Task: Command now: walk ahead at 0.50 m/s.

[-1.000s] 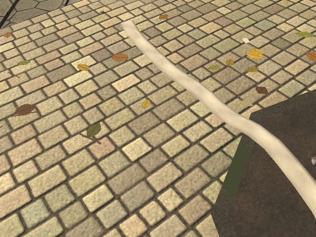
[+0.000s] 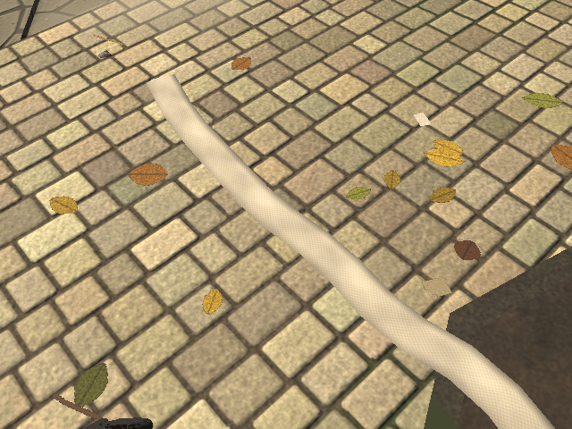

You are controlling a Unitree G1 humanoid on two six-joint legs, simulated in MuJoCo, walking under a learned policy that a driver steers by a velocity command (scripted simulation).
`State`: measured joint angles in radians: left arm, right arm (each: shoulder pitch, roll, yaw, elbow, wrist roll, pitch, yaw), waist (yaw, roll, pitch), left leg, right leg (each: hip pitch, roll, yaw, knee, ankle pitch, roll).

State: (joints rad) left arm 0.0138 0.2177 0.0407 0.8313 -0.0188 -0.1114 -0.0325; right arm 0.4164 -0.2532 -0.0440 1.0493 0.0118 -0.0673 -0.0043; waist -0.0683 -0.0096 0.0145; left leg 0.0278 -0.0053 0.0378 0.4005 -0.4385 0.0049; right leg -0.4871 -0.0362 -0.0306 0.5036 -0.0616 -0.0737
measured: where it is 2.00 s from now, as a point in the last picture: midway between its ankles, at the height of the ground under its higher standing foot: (271, 206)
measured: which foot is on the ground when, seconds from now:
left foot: down 0.00-0.00, up 0.02-0.54, down 0.56-1.00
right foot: down 0.00-0.58, up 0.60-1.00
